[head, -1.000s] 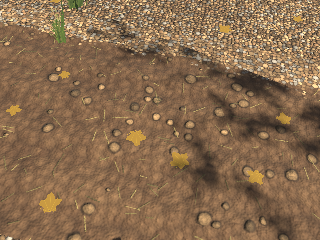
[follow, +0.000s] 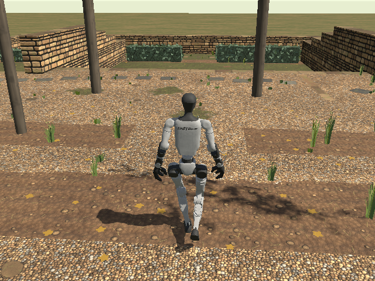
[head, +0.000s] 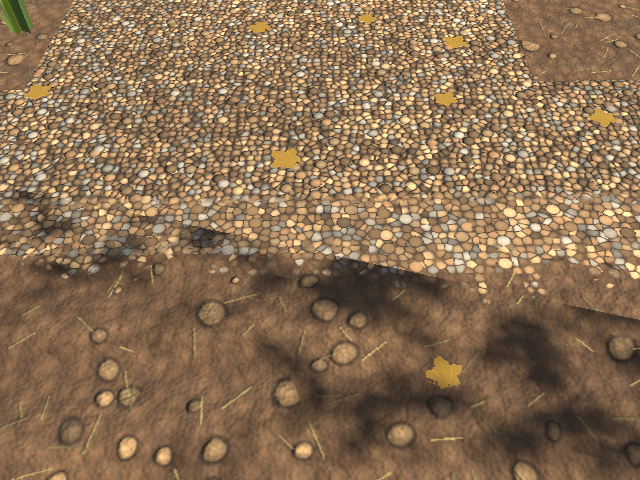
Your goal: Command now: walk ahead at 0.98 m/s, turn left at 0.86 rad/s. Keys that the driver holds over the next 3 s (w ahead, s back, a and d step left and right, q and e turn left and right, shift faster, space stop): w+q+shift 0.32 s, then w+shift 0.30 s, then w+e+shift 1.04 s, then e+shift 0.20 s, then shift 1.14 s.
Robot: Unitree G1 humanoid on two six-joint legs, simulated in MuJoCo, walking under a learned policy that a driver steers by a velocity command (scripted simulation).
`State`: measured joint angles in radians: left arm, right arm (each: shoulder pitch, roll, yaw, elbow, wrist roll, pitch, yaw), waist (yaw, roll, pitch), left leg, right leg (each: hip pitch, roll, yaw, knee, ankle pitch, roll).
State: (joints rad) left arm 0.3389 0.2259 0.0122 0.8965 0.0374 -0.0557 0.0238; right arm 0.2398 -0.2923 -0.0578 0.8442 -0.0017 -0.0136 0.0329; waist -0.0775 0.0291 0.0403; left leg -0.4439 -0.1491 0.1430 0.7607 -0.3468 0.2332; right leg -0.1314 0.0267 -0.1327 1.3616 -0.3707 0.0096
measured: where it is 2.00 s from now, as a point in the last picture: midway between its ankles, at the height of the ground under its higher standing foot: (220, 117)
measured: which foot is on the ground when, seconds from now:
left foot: down 0.00-0.32, up 0.34-0.76, down 0.78-1.00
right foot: up 0.00-0.32, down 0.34-0.78, up 0.80-1.00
